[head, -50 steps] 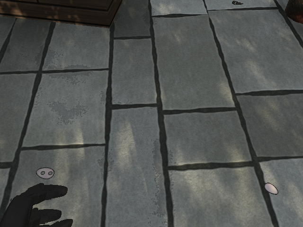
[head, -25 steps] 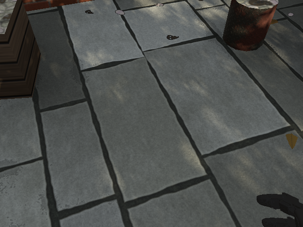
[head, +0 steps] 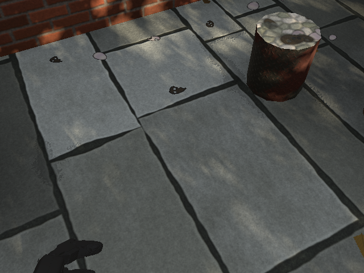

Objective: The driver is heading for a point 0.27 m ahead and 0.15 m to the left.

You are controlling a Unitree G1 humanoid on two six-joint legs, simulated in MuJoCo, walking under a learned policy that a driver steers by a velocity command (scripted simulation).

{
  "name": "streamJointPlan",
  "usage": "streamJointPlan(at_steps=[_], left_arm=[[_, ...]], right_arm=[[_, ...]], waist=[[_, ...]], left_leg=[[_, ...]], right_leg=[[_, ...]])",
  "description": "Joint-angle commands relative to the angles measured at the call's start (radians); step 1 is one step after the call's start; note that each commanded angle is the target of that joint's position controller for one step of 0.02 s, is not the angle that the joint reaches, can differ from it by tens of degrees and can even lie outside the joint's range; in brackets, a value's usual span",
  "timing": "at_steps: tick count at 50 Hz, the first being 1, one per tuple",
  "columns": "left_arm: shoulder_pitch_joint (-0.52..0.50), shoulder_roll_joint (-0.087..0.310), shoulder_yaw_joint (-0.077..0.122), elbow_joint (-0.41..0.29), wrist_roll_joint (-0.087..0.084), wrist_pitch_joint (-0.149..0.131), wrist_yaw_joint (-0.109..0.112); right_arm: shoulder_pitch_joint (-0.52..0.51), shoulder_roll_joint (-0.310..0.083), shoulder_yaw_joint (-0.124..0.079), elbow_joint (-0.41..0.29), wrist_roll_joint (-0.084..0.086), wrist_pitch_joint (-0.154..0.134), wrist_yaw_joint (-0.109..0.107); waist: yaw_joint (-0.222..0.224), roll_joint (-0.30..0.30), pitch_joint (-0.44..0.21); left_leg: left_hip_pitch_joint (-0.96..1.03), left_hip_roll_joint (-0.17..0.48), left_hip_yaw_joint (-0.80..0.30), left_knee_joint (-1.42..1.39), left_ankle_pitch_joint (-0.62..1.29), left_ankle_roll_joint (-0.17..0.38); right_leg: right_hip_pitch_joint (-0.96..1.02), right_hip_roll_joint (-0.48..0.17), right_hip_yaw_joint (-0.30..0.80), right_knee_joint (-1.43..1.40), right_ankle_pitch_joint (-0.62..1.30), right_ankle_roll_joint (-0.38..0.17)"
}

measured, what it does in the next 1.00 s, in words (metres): walks ahead: left foot, then right foot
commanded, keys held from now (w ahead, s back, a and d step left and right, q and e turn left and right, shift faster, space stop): w+q+shift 0.08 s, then shift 0.92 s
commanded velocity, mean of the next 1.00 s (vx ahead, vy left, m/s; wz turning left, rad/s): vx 0.31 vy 0.00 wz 0.22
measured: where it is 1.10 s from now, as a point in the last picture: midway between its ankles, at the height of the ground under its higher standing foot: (175, 262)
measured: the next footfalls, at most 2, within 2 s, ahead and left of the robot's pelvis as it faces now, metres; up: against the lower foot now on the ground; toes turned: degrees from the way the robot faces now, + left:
left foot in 0.32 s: +0.50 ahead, +0.13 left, +0.00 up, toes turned +10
right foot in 0.74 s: +0.56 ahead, -0.10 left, +0.00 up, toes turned +14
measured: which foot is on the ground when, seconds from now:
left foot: up 0.00-0.30, down 0.32-1.00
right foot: down 0.00-0.34, up 0.36-0.72, down 0.74-1.00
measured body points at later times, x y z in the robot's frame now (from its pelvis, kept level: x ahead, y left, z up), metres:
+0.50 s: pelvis +0.37 +0.05 +0.01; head +0.42 +0.06 +0.45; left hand +0.43 +0.34 -0.11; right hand +0.58 -0.16 -0.10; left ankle +0.46 +0.13 -0.72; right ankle +0.33 -0.13 -0.63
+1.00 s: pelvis +0.48 +0.01 +0.02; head +0.49 +0.01 +0.47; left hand +0.53 +0.28 -0.11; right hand +0.63 -0.21 -0.12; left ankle +0.46 +0.13 -0.72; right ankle +0.52 -0.11 -0.72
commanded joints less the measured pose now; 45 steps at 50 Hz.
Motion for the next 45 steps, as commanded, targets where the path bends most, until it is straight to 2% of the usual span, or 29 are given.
streamJointPlan(at_steps=[1,4,6,8,9,10,11,12,13,15,16,17,18,19,20,21,22,23,25,28,31,35,36,37,38,39,40,42,45], left_arm=[[0.284,0.144,0.076,0.056,-0.013,-0.005,0.012],[0.3,0.09,0.066,0.108,-0.034,-0.029,0.011],[0.308,0.063,0.057,0.141,-0.051,-0.047,0.007],[0.264,0.064,0.054,0.149,-0.051,-0.058,0.003],[0.219,0.072,0.054,0.145,-0.053,-0.06,0.001],[0.231,0.088,0.058,0.151,-0.06,-0.066,0.0],[0.224,0.172,0.081,0.125,-0.087,-0.058,0.021],[0.23,0.224,0.091,0.13,-0.098,-0.053,0.032],[0.242,0.249,0.098,0.134,-0.102,-0.044,0.04],[0.26,0.264,0.105,0.143,-0.093,-0.012,0.045],[0.257,0.251,0.1,0.139,-0.093,-0.002,0.045],[0.322,0.172,0.078,0.127,-0.068,0.002,0.043],[0.584,0.056,0.032,0.147,-0.07,-0.002,0.015],[0.552,0.185,0.055,0.18,-0.09,-0.007,0.003],[0.428,0.215,0.067,0.138,-0.111,-0.001,0.004],[0.343,0.199,0.067,0.121,-0.096,0.009,0.022],[0.313,0.189,0.07,0.126,-0.086,0.026,0.038],[0.325,0.186,0.073,0.128,-0.082,0.046,0.045],[0.351,0.14,0.069,0.133,-0.074,0.065,0.053],[0.304,0.092,0.059,0.126,-0.067,0.071,0.062],[0.231,0.1,0.063,0.128,-0.072,0.08,0.059],[0.178,0.095,0.068,0.13,-0.064,0.083,0.051],[0.173,0.098,0.068,0.131,-0.05,0.079,0.048],[0.169,0.136,0.073,0.123,-0.038,0.075,0.049],[0.137,0.203,0.086,0.114,-0.04,0.077,0.053],[0.117,0.155,0.081,0.132,-0.045,0.078,0.046],[0.097,0.105,0.071,0.129,-0.048,0.074,0.038],[0.099,0.104,0.068,0.142,-0.046,0.063,0.033],[0.136,0.105,0.07,0.176,-0.057,0.05,0.038]], right_arm=[[-0.146,-0.123,-0.028,-0.137,-0.004,-0.007,0.006],[-0.158,-0.06,-0.024,-0.145,-0.031,0.042,0.031],[-0.244,-0.032,-0.018,-0.19,-0.045,0.059,0.037],[-0.312,-0.015,-0.006,-0.235,-0.048,0.048,0.046],[-0.329,-0.007,0.003,-0.242,-0.043,0.037,0.055],[-0.345,-0.011,0.007,-0.236,-0.04,0.027,0.066],[-0.36,-0.021,-0.001,-0.235,0.024,0.001,0.056],[-0.369,-0.047,-0.003,-0.252,0.021,-0.009,0.06],[-0.363,-0.08,-0.012,-0.257,0.004,-0.012,0.062],[-0.221,-0.155,-0.046,-0.215,-0.017,-0.009,0.058],[-0.137,-0.183,-0.06,-0.192,-0.021,-0.004,0.048],[-0.111,-0.256,-0.069,-0.178,-0.024,0.006,0.029],[-0.188,-0.296,-0.055,-0.227,-0.069,-0.005,0.024],[-0.178,-0.222,-0.051,-0.248,-0.051,0.002,0.035],[-0.266,-0.214,-0.047,-0.258,-0.026,0.005,0.039],[-0.336,-0.18,-0.039,-0.25,-0.001,0.005,0.038],[-0.365,-0.142,-0.027,-0.249,-0.002,0.003,0.032],[-0.369,-0.145,-0.028,-0.241,-0.019,0.002,0.031],[-0.393,-0.139,-0.029,-0.23,-0.037,-0.002,0.031],[-0.425,-0.129,-0.03,-0.212,-0.036,0.004,0.015],[-0.423,-0.128,-0.031,-0.191,-0.033,0.026,0.001],[-0.428,-0.095,-0.018,-0.163,-0.023,0.042,-0.001],[-0.398,-0.073,-0.011,-0.148,-0.02,0.041,-0.001],[-0.356,-0.054,-0.003,-0.137,-0.03,0.038,-0.001],[-0.274,-0.061,-0.01,-0.124,-0.036,0.032,0.002],[-0.277,-0.04,-0.005,-0.12,-0.033,0.039,-0.004],[-0.336,-0.071,-0.012,-0.12,-0.034,0.048,-0.01],[-0.368,-0.087,-0.02,-0.115,-0.027,0.067,-0.021],[-0.356,-0.084,-0.022,-0.095,-0.026,0.067,-0.023]], waist=[[0.178,-0.05,-0.11],[0.101,-0.073,-0.015],[0.075,-0.06,0.058],[0.043,-0.081,0.089],[0.027,-0.085,0.091],[0.041,-0.072,0.073],[0.065,-0.064,0.017],[0.042,-0.068,-0.007],[0.028,-0.074,-0.026],[-0.044,-0.072,-0.111],[-0.098,-0.063,-0.14],[-0.057,0.125,-0.201],[0.089,0.332,-0.442],[0.0,0.116,-0.6],[0.024,0.066,-0.431],[0.061,-0.027,-0.267],[0.08,-0.041,-0.192],[0.107,-0.022,-0.164],[0.139,0.019,-0.165],[0.145,0.052,-0.204],[0.118,0.074,-0.21],[0.122,0.095,-0.131],[0.123,0.079,-0.112],[0.105,0.026,-0.106],[0.032,-0.113,-0.094],[0.03,-0.185,-0.114],[0.056,-0.134,-0.068],[0.073,-0.098,-0.034],[0.085,-0.059,-0.058]], left_leg=[[-0.621,0.095,-0.023,0.279,0.142,0.023],[-0.564,0.148,-0.017,0.232,0.137,-0.006],[-0.613,0.148,0.003,0.175,0.14,-0.033],[-0.563,0.11,0.046,-0.018,0.252,-0.045],[-0.45,0.084,0.078,-0.201,0.356,-0.044],[-0.331,0.04,0.13,-0.338,0.492,-0.044],[-0.266,0.007,0.121,-0.348,0.528,-0.06],[-0.238,-0.006,0.105,-0.397,0.539,-0.053],[-0.217,-0.032,0.108,-0.437,0.532,-0.041],[-0.062,-0.075,0.111,-0.493,0.548,-0.003],[0.072,-0.05,0.073,-0.546,0.639,0.024],[0.252,0.095,-0.076,-0.494,1.091,0.049],[0.577,0.42,-0.536,-0.407,1.482,0.319],[0.541,0.406,-0.558,-0.488,1.352,0.342],[0.387,0.36,-0.436,-0.532,1.177,0.3],[0.201,0.302,-0.358,-0.58,1.045,0.244],[0.062,0.278,-0.311,-0.614,0.996,0.223],[-0.061,0.255,-0.276,-0.651,0.983,0.209],[-0.173,0.232,-0.206,-0.691,0.981,0.21],[-0.199,0.191,-0.107,-0.694,0.982,0.183],[-0.207,0.172,-0.089,-0.72,0.716,0.152],[-0.248,0.151,-0.121,-0.706,0.288,0.099],[-0.26,0.125,-0.122,-0.687,0.207,0.056],[-0.278,0.086,-0.108,-0.64,0.122,0.005],[-0.306,0.005,-0.042,-0.587,0.006,-0.034],[-0.183,-0.011,0.01,-0.585,0.055,-0.062],[-0.14,-0.005,0.006,-0.588,0.114,-0.072],[-0.143,0.011,-0.012,-0.592,0.155,-0.06],[-0.138,0.023,-0.023,-0.597,0.221,-0.054]], right_leg=[[0.596,-0.355,0.517,-0.377,-0.275,-0.128],[0.406,-0.299,0.267,-0.451,-0.072,-0.089],[0.366,-0.283,0.136,-0.465,0.311,-0.093],[0.299,-0.213,-0.022,-0.459,0.613,-0.075],[0.231,-0.157,-0.106,-0.46,0.614,-0.053],[0.201,-0.131,-0.142,-0.451,0.595,-0.046],[0.241,-0.15,-0.107,-0.432,0.638,-0.055],[0.294,-0.182,-0.089,-0.408,0.717,-0.057],[0.356,-0.197,-0.082,-0.364,0.786,-0.051],[0.443,-0.188,-0.081,-0.126,0.863,-0.014],[0.389,-0.163,-0.085,0.065,0.798,0.018],[0.24,-0.061,-0.094,0.419,0.115,0.064],[-0.065,0.064,0.057,0.873,-0.526,0.113],[-0.031,0.039,0.25,0.897,-0.481,0.098],[-0.072,-0.009,0.216,0.823,-0.439,0.09],[-0.1,-0.052,0.165,0.724,-0.385,0.099],[-0.076,-0.073,0.158,0.669,-0.348,0.107],[0.006,-0.085,0.155,0.632,-0.31,0.111],[0.084,-0.092,0.147,0.535,-0.286,0.122],[0.14,-0.093,0.128,0.311,-0.188,0.13],[0.203,-0.078,0.118,0.164,-0.044,0.13],[0.29,-0.053,0.099,-0.081,0.04,0.096],[0.328,-0.059,0.107,-0.172,0.098,0.076],[0.369,-0.133,0.185,-0.207,0.205,0.048],[0.366,-0.201,0.236,-0.19,0.272,-0.008],[0.236,-0.194,0.244,-0.238,0.01,-0.037],[0.171,-0.141,0.22,-0.26,-0.131,-0.009],[0.165,-0.096,0.174,-0.245,-0.101,0.034],[0.233,-0.083,0.154,-0.201,0.033,0.037]])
